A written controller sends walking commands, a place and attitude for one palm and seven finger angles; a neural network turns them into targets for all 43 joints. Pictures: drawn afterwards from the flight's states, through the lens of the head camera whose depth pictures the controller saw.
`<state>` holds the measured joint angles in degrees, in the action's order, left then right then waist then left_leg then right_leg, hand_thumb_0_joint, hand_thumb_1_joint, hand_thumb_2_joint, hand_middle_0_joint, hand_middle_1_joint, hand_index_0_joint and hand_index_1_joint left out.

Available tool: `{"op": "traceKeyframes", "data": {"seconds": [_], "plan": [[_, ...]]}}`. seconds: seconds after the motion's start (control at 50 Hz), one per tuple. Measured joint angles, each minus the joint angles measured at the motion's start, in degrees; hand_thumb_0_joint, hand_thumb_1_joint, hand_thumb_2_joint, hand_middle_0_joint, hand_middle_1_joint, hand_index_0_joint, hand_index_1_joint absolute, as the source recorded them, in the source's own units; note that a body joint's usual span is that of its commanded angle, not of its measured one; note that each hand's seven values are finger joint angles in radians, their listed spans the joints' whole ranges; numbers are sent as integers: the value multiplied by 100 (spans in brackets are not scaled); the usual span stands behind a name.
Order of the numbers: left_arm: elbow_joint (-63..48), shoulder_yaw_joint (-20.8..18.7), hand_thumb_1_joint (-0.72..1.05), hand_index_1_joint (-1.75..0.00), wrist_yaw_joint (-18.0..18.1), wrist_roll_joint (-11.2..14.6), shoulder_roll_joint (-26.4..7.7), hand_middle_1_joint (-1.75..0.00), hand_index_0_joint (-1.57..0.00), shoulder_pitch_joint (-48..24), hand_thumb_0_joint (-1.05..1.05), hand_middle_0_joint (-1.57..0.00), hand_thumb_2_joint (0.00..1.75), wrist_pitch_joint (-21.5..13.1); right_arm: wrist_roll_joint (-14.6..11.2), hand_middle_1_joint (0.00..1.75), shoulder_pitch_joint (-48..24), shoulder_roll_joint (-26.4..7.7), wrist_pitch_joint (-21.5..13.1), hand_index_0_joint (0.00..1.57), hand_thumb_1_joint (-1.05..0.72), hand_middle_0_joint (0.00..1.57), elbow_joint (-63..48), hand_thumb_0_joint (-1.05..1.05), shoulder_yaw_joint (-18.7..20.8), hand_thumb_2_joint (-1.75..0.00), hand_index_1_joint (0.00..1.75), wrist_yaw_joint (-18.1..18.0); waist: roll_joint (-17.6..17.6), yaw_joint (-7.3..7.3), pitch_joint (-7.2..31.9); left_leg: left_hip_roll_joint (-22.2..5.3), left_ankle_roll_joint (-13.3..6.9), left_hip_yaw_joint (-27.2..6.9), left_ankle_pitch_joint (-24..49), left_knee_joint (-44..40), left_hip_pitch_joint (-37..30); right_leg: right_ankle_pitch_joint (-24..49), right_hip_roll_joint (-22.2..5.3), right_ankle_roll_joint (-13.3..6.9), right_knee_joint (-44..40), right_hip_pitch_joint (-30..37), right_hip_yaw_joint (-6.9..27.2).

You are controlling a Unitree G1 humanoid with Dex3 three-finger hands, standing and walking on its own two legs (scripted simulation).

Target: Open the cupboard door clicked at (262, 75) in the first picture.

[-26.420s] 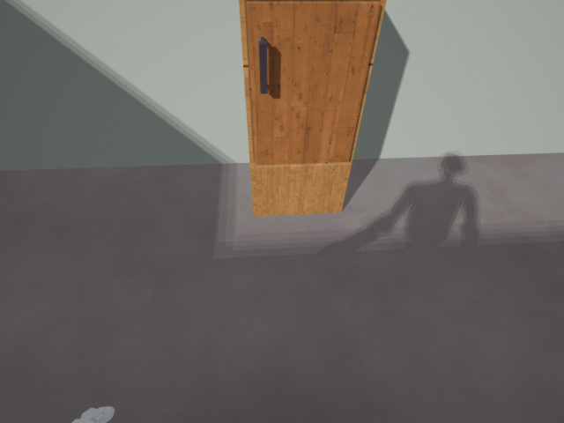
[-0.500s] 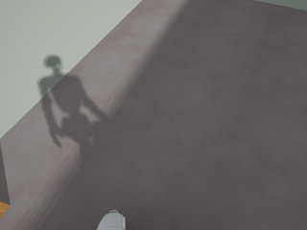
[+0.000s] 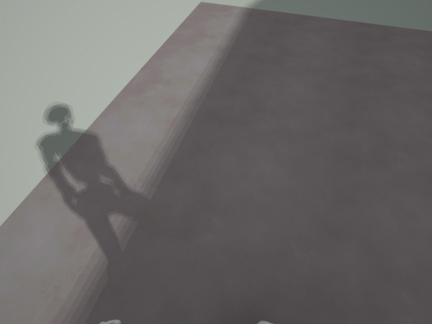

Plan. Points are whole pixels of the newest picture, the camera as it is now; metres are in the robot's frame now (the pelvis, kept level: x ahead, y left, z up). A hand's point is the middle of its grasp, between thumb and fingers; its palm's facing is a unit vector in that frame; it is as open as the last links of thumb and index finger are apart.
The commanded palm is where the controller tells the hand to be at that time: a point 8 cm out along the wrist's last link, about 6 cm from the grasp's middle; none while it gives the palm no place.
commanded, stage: walk to a spot facing it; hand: left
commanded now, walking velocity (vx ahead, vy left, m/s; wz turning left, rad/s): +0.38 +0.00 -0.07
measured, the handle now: out of the picture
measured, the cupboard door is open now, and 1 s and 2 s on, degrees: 49 49 49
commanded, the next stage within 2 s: turn to face it in 0.50 s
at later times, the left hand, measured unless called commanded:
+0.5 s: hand (136, 298) +0.21 +0.19 -0.19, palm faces +0.05 -0.99 -0.13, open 7.4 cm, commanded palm none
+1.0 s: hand (161, 202) +0.44 +0.17 -0.16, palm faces +0.19 -0.97 -0.17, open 7.2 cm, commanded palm none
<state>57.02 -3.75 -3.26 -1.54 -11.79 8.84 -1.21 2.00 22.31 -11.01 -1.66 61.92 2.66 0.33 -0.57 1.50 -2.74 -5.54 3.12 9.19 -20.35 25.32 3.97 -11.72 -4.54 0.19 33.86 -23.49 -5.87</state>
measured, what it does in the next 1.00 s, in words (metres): walks ahead: right foot, then left foot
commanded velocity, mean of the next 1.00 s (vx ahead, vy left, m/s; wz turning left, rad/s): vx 0.19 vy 0.00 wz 0.24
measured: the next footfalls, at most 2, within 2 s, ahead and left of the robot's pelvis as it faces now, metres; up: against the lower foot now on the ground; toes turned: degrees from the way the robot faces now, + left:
right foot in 0.02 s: +0.13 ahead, -0.13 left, +0.00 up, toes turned -7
left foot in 0.38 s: +0.32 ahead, +0.12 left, +0.00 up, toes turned +9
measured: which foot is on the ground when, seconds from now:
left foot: down 0.00-0.02, up 0.04-0.36, down 0.38-0.76, up 0.78-1.00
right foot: up 0.00-0.00, down 0.02-0.38, up 0.40-0.74, down 0.76-1.00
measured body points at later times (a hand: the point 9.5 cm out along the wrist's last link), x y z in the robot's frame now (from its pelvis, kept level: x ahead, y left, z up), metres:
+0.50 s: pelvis +0.23 +0.02 +0.00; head +0.25 +0.04 +0.44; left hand +0.20 +0.25 -0.18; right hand +0.31 -0.21 -0.13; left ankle +0.28 +0.11 -0.73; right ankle +0.15 -0.11 -0.65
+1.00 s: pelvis +0.37 -0.03 +0.00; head +0.40 +0.00 +0.45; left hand +0.43 +0.22 -0.15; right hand +0.43 -0.26 -0.14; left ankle +0.37 +0.09 -0.69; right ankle +0.40 -0.14 -0.73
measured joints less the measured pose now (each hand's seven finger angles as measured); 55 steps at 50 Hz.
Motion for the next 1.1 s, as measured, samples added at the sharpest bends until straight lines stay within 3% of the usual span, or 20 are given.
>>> {"op": "traceKeyframes", "data": {"seconds": [0.02, 0.06, 0.1, 0.14, 0.24, 0.36, 0.4, 0.44, 0.48, 0.52, 0.62, 0.72, 0.76, 0.82, 0.86, 0.9, 0.96, 1.04, 1.08, 1.1], "plan": [[-21, -3, 91, -30, 5, -13, -47, -30, -19, -10, 1, -20, 90, -68, -22, 30, 110, 16, 10, 20, -92, 20, 31, 0, -6, -90, 30, 8, -60, 14, 37, -22, -13, 22, -254, 412, 103, -11, 12, -108, -190, 150, 45], [9, -22, 91, -30, 76, 15, 10, -30, -19, -81, 1, -20, 90, -183, -75, 30, 55, -23, 115, 20, -92, 20, 155, 0, -1, -90, 30, 24, 59, 4, -48, -96, -133, -261, -834, 1964, 641, -155, 128, -200, 166, 154, -19], [27, -6, 91, -30, 152, 46, 86, -30, -19, -23, 0, -20, 90, -218, -90, 30, -85, -35, 165, 20, -91, 20, 201, 0, 22, -90, 30, 34, 132, 14, -95, -70, -193, -480, -719, 3235, 1277, -295, 220, -218, 47, 416, -111], [83, 8, 91, -30, 225, 50, 135, -30, -19, 135, 0, -20, 90, -222, -80, 30, -263, -3, 158, 20, -91, 20, 150, 1, 27, -90, 30, 33, 91, 20, -64, -85, -166, -478, -453, 3612, 1786, -251, 273, -175, -326, 734, -145], [379, -4, 93, -30, 285, 36, 97, -30, -20, 587, 0, -20, 90, -252, -71, 30, -768, 154, 82, 20, -91, 19, -193, 1, 23, -90, 30, 95, -123, -59, 47, -148, -76, -361, 158, 2349, 2326, -226, 342, -180, -1102, 1411, -104], [704, 35, 92, -30, 224, 57, 143, -30, -20, 1075, 0, -20, 90, -214, -62, 30, -1266, 200, -82, 20, -91, 19, -469, 0, -3, -90, 30, 164, -149, -246, 27, -3, -153, -199, 904, 652, 1981, -841, 323, 52, -960, 2005, -99], [758, 42, 92, -30, 212, 72, 161, -30, -20, 1214, 1, -20, 90, -150, -23, 30, -1358, 190, -207, 20, -91, 19, -539, 0, -3, -90, 30, 127, -160, -258, 26, 46, -429, -156, 1287, 724, 1907, -1284, 226, 53, 42, 1742, -53], [791, 51, 91, -30, 218, 56, 117, -30, -20, 1173, 1, -20, 90, -56, 6, 30, -1385, 258, -264, 20, -91, 20, -598, 0, -29, -90, 30, 67, -260, -247, -35, 100, -553, -56, 907, 1023, 1818, -1551, 196, -15, 1725, 1100, 174], [767, 35, 91, -30, 215, 26, 76, -30, -19, 1010, 1, -20, 90, -2, 2, 30, -1260, 313, -281, 20, -91, 20, -612, 0, -55, -90, 30, 18, -286, -215, -35, 161, -558, -38, 702, 897, 1622, -1352, 165, -26, 2845, 449, 224], [650, 14, 91, -30, 186, 2, 58, -30, -19, 777, 1, -20, 90, 18, -37, 30, -1099, 328, -285, 20, -92, 20, -548, -1, -6, -90, 30, -74, -267, -225, -55, 223, -487, -38, 774, 564, 1368, -983, 59, 25, 3146, -56, 226], [280, 9, 91, -29, 144, 11, 100, -30, -19, 283, 1, -20, 90, 30, -30, 30, -700, 141, -195, 20, -94, 20, -259, -1, 3, -90, 30, -108, -113, -213, -62, 277, -458, -10, 858, -188, 738, -369, -143, 109, 1946, -565, 196], [125, 54, 91, -29, 163, 15, 49, -30, -19, -119, 1, -20, 90, -11, -50, 30, -288, 178, -48, 20, -93, 20, -6, -1, -54, -90, 30, -95, -42, 25, -81, 243, -266, -150, 530, -103, 458, 110, -93, 177, 277, -131, 58], [41, 64, 91, -30, 175, 14, -39, -30, -19, -171, 1, -20, 90, -87, -89, 30, -75, 269, 24, 20, -92, 20, 71, 0, -85, -90, 30, -74, -198, 72, -10, 324, -154, -219, 195, 306, 529, 385, -127, 134, -325, 251, 93], [10, 72, 91, -30, 247, 20, 100, -30, -19, -335, 0, -20, 90, -107, -132, 30, -144, 222, 240, 20, -92, 20, 149, 0, -50, -90, 30, -51, 24, 142, -119, 216, -150, -459, -927, 1841, 1134, -135, -63, -65, -21, 314, -166], [-52, 90, 91, -30, 296, 34, 181, -30, -19, -360, 0, -20, 90, -114, -144, 30, -273, 212, 313, 20, -91, 20, 126, 0, -34, -90, 30, -53, 44, 160, -198, 235, -92, -493, -1051, 2878, 1629, -170, -104, -86, -146, 494, -343], [-88, 98, 91, -30, 346, 48, 228, -30, -19, -311, 0, -20, 90, -104, -157, 30, -437, 212, 361, 20, -91, 20, 58, 0, -26, -90, 30, -39, -27, 141, -229, 218, -18, -442, -948, 3379, 1983, -130, -144, -80, -352, 693, -478], [-138, 14, 93, -30, 425, 77, 208, -30, -20, -191, -1, -20, 90, -76, -153, 30, -693, 197, 396, 20, -91, 20, -131, 0, -11, -90, 30, -4, -165, 80, -194, 164, 55, -333, -652, 3126, 2222, -132, -203, -49, -567, 914, -664], [-134, -14, 93, -30, 403, 22, 48, -30, -20, -72, -1, -21, 90, 24, -135, 30, -1080, 102, 406, 20, -91, 19, -435, 0, 33, -90, 30, 45, -277, -15, -180, 132, 56, -191, -242, 2144, 2130, -332, -304, 58, -420, 1028, -903], [-134, -34, 93, -30, 379, 29, -20, -30, -20, 22, -1, -21, 90, 99, -117, 30, -1219, 15, 378, 20, -91, 19, -617, 0, 50, -90, 30, 72, -297, -42, -171, 155, 27, -134, 204, 1445, 1886, -561, -389, 150, -96, 1000, -1011], [-151, -41, 93, -30, 364, 39, -36, -30, -20, 94, -1, -21, 90, 150, -104, 30, -1238, -64, 341, 20, -91, 19, -730, 0, 62, -90, 30, 88, -244, -48, -113, 149, -120, -185, 614, 1112, 1799, -729, -419, 205, 176, 907, -1069]]}}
